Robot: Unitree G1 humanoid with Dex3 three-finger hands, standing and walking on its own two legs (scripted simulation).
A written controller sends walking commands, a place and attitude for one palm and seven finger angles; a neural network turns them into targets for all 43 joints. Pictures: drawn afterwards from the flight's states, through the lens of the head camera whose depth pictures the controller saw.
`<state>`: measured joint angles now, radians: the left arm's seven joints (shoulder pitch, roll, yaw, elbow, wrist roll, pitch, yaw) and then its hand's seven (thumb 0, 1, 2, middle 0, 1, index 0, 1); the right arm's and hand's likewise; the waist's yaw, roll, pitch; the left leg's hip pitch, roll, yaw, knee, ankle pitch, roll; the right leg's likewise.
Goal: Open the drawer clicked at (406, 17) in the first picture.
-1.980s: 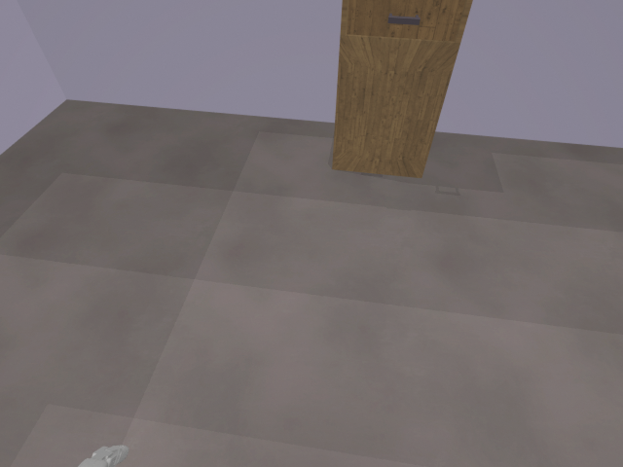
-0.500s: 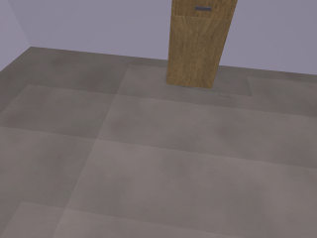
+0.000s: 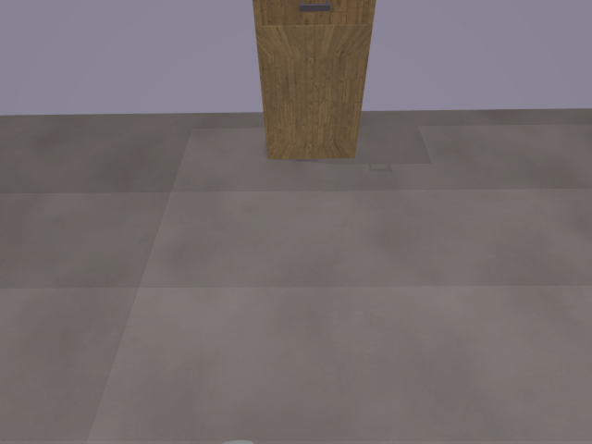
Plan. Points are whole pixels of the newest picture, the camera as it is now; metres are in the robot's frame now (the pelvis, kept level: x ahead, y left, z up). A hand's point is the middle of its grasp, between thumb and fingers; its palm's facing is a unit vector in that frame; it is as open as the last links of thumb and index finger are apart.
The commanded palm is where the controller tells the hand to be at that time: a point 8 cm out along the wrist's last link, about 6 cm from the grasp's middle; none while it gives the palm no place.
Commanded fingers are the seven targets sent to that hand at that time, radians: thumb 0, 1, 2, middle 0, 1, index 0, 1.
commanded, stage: walk to a spot facing it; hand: left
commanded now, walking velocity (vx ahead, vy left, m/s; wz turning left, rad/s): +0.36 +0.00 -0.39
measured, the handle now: (314, 5) +1.55 +0.09 +0.00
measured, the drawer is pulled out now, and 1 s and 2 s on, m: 0.00 0.00 0.00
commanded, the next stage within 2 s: turn to face it in 1.66 s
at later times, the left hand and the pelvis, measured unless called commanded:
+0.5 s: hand (172, 388) +0.23 +0.25 -0.18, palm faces -0.13 -0.98 -0.17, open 7.4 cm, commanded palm none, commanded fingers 0.00 0.90 0.90 -0.20 -0.30 -0.20 -0.30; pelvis +0.21 +0.06 +0.00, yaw -12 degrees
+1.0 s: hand (291, 231) +0.59 +0.08 -0.17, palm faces -0.46 -0.88 -0.14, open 7.4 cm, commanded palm none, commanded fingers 0.00 0.90 0.90 -0.20 -0.30 -0.20 -0.30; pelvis +0.42 -0.01 -0.01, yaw -23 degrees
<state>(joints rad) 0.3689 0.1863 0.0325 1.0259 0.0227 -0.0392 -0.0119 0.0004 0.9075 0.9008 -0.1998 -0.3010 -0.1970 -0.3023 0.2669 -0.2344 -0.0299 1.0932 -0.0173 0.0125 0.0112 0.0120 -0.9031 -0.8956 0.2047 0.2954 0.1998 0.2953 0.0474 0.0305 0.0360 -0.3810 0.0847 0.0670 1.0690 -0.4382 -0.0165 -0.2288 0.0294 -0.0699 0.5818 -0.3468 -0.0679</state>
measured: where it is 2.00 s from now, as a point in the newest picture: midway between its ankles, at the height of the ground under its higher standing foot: (363, 298)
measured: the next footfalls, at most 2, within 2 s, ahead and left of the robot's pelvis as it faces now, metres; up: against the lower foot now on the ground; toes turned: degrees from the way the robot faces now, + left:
left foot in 0.36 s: +0.32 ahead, +0.13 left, +0.00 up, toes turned -1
right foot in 1.00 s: +0.49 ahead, -0.15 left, +0.00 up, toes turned -32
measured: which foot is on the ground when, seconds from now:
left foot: up 0.00-0.34, down 0.36-1.00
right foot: down 0.00-0.38, up 0.40-0.98, down 1.00-1.00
